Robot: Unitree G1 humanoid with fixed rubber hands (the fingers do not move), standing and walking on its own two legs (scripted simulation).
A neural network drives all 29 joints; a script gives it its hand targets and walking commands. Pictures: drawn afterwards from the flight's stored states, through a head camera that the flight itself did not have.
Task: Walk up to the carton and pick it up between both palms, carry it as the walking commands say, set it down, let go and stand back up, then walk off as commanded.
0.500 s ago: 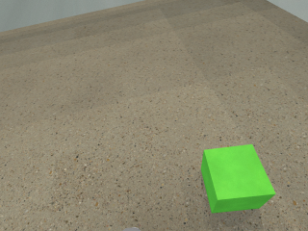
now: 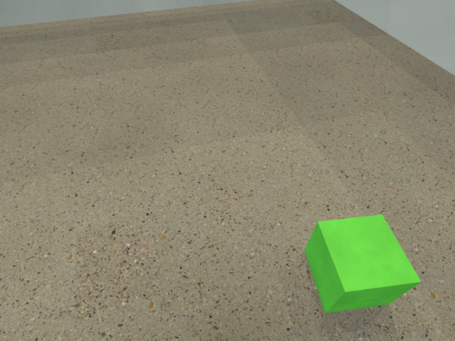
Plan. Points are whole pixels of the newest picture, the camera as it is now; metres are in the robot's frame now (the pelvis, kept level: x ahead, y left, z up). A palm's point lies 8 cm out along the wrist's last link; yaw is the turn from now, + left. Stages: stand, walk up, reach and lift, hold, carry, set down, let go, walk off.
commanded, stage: stand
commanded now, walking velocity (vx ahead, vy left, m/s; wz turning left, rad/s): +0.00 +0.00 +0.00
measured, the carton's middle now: (353, 263) +0.53 -0.50 -0.64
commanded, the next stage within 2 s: none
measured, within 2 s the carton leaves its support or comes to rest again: neither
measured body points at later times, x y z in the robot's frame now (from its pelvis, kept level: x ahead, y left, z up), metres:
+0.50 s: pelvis +0.01 +0.05 +0.01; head +0.03 +0.07 +0.46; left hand -0.02 +0.27 -0.16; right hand +0.00 -0.19 -0.14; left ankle +0.02 +0.04 -0.74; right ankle -0.02 -0.09 -0.73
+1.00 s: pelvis +0.02 +0.07 +0.00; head +0.04 +0.08 +0.45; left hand +0.02 +0.31 -0.16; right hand +0.00 -0.15 -0.15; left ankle +0.00 +0.16 -0.74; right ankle -0.01 -0.09 -0.74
